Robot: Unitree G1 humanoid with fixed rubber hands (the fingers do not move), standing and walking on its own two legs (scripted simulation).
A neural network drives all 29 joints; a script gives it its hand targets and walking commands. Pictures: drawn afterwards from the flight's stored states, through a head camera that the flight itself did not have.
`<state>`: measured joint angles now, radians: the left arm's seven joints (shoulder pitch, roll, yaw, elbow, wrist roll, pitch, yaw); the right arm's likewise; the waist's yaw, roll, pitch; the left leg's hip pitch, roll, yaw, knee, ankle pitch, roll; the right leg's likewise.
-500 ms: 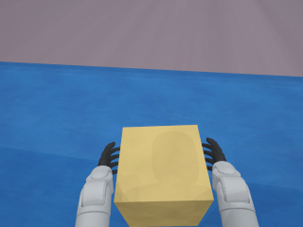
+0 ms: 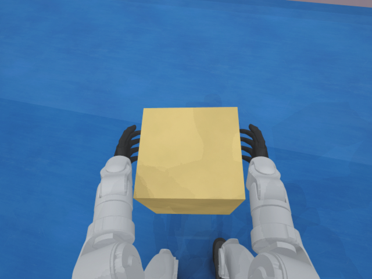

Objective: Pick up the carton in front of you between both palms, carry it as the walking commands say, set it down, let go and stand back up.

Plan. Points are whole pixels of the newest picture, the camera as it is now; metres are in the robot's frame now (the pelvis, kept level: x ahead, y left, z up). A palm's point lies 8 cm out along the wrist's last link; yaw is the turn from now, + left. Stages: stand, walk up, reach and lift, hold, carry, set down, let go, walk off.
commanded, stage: set down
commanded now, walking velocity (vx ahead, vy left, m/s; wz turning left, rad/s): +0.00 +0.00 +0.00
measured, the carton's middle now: (191, 167) +0.38 +0.02 -0.11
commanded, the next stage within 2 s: none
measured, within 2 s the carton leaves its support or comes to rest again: neither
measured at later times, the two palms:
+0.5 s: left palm (147, 158) +0.44 +0.16 -0.20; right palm (246, 167) +0.41 -0.14 -0.20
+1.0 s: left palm (163, 164) +0.48 +0.13 -0.36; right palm (243, 174) +0.44 -0.16 -0.36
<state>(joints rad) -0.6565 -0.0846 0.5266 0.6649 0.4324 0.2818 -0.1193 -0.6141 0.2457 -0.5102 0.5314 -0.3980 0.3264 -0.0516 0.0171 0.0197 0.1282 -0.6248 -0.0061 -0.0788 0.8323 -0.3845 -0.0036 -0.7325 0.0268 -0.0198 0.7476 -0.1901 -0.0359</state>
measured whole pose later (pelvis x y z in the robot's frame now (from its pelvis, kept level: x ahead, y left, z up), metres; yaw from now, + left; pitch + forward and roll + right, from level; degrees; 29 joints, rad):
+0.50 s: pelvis -0.01 +0.04 -0.13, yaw +0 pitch +41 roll +1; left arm -0.84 -0.07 0.45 0.65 0.24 0.27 -0.01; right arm -0.77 0.13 -0.50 0.50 -0.30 0.29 -0.03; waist -0.04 0.05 -0.19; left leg -1.57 -0.07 -0.01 1.40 -0.55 0.01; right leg -1.68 -0.01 0.05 1.29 -0.32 0.03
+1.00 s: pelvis -0.04 +0.03 -0.25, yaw +3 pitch +49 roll +2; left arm -1.15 0.06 0.35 0.76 0.15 0.28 0.06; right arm -1.05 0.01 -0.53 0.57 -0.22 0.30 -0.05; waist -0.07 0.05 -0.09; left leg -2.06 -0.10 -0.01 1.82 -0.62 -0.02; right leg -2.19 -0.01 0.06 1.70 -0.37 0.03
